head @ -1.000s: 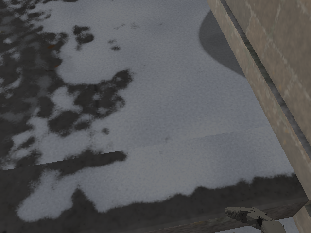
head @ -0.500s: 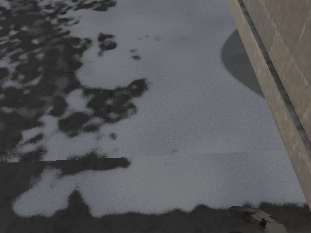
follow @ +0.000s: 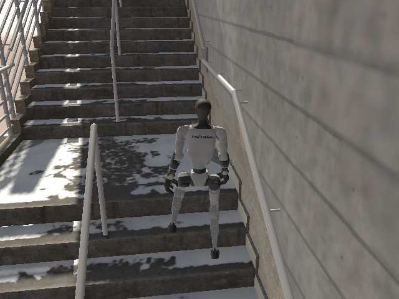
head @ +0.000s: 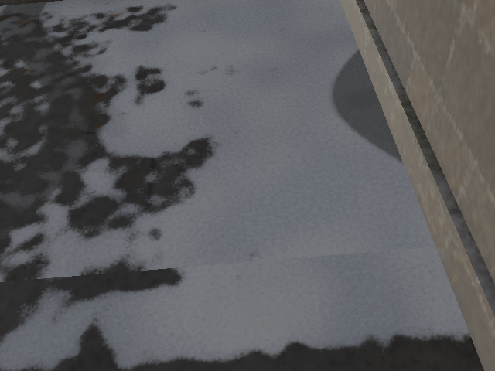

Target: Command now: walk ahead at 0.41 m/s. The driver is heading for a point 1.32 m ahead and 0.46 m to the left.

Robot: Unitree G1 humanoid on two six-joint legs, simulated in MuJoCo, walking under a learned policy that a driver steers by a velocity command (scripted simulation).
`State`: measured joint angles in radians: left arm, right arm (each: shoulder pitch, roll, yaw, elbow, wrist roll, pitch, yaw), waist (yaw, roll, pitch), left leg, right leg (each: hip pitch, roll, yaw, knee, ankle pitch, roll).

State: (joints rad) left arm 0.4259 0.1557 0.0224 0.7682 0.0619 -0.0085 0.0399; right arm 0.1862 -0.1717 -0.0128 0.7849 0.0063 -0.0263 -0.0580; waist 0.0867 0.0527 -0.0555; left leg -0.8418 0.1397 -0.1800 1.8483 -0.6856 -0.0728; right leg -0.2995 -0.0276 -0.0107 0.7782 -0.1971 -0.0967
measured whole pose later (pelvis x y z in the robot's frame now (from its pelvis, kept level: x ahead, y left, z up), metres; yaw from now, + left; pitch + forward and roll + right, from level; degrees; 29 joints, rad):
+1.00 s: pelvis +0.36 -0.01 +0.31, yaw +1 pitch +0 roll +2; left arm 0.37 0.23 0.03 0.96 0.01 -0.06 -0.01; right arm 0.17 -0.21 -0.05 0.81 0.02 -0.05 -0.01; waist -0.01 0.02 -0.05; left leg -0.74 -0.10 -0.17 1.91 0.04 0.13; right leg -0.48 -0.08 -0.15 0.88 -0.40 -0.06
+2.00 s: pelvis +0.90 +0.26 +0.34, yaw +29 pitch +2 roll +0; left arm 0.04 0.24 0.04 0.70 0.01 -0.11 -0.02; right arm 0.36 -0.24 -0.08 0.72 0.02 -0.05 -0.01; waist -0.07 -0.02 0.00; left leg 0.00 -0.12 -0.21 0.40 -0.40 0.09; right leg -0.54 -0.01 0.02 0.53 0.01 -0.02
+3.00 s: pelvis +1.16 +0.46 +0.35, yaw +31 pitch +0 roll +0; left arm 0.20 0.22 0.02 0.92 0.02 -0.03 0.01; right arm 0.21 -0.21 -0.04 0.77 -0.01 -0.01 -0.04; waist 0.01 0.01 0.00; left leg -0.29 -0.04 0.03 0.47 -0.18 0.05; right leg -0.26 -0.04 0.04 0.50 -0.25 0.05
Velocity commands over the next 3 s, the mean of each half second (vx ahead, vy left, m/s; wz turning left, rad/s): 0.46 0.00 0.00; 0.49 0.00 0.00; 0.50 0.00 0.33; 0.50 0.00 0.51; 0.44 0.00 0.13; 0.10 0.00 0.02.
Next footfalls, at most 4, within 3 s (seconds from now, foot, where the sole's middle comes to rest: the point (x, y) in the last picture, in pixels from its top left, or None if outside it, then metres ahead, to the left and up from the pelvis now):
0.32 left None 0.19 0.10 -0.59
0.80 right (348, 345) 0.45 -0.10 -0.43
1.48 left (180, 212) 0.77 0.30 -0.43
2.04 right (217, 120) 1.13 0.25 -0.43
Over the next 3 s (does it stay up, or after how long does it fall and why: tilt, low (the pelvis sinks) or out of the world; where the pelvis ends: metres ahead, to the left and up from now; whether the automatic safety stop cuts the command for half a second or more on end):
stays up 1.16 0.46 0.35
